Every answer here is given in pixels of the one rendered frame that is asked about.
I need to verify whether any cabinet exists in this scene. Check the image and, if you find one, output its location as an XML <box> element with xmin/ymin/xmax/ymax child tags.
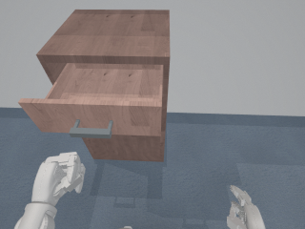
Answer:
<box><xmin>36</xmin><ymin>10</ymin><xmax>171</xmax><ymax>162</ymax></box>

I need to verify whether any robot left hand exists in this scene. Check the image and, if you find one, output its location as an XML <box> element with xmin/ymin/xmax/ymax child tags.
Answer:
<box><xmin>31</xmin><ymin>152</ymin><xmax>86</xmax><ymax>206</ymax></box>

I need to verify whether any left robot forearm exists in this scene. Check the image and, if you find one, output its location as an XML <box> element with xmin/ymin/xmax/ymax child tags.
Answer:
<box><xmin>14</xmin><ymin>201</ymin><xmax>57</xmax><ymax>229</ymax></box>

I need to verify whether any handle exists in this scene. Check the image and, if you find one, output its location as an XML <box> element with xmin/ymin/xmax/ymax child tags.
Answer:
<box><xmin>69</xmin><ymin>119</ymin><xmax>113</xmax><ymax>139</ymax></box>

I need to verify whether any robot right hand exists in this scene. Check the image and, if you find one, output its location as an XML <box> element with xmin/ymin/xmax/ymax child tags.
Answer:
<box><xmin>227</xmin><ymin>185</ymin><xmax>266</xmax><ymax>229</ymax></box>

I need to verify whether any drawer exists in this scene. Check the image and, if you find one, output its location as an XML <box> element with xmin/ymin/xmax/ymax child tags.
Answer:
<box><xmin>18</xmin><ymin>63</ymin><xmax>163</xmax><ymax>136</ymax></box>

